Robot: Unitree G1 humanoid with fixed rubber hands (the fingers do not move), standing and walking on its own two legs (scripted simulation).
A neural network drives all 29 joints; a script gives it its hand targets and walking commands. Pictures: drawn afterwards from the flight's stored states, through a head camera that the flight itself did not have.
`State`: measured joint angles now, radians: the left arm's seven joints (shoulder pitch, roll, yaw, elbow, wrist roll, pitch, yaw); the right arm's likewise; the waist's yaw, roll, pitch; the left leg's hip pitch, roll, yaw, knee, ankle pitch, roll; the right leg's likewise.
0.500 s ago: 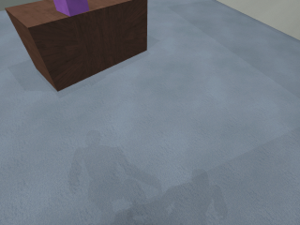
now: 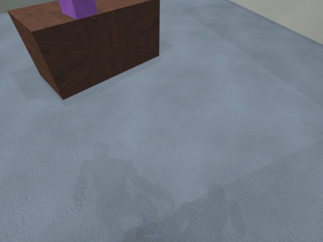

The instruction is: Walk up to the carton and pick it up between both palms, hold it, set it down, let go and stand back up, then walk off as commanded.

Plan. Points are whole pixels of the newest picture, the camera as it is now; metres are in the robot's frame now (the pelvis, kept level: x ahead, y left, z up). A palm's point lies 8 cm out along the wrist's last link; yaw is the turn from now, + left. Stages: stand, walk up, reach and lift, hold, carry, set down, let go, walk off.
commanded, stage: stand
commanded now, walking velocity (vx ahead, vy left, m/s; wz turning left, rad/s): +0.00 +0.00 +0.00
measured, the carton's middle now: out of the picture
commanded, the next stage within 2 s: none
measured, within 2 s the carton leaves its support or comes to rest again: neither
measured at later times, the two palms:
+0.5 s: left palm out of the picture +0.08 +0.28 -0.12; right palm out of the picture +0.07 -0.28 -0.12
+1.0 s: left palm out of the picture +0.07 +0.28 -0.12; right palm out of the picture +0.06 -0.29 -0.12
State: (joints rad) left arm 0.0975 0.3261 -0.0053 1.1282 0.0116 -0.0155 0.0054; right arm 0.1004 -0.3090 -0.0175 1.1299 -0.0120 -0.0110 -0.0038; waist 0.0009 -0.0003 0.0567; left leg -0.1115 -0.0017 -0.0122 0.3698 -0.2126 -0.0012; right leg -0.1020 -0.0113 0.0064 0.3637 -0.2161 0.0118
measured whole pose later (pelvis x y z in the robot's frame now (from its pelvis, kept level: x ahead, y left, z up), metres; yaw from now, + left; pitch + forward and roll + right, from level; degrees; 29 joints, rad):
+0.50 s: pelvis +0.00 +0.00 +0.00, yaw +0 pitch -3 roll +0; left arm 0.10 0.33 -0.01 1.12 0.01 -0.02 0.01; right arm 0.11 -0.30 -0.01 1.13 -0.01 -0.01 0.00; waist 0.00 0.00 0.06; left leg -0.10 0.00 -0.01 0.35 -0.20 0.00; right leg -0.09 -0.01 0.01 0.34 -0.20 0.01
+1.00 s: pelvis +0.00 +0.00 +0.00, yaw +0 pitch -3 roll +0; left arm 0.11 0.32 -0.02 1.13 0.01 -0.02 0.01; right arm 0.12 -0.31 -0.01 1.13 -0.01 -0.01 0.00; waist -0.01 0.00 0.05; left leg -0.10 0.00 -0.01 0.34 -0.19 -0.01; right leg -0.09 -0.01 0.00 0.33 -0.19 0.01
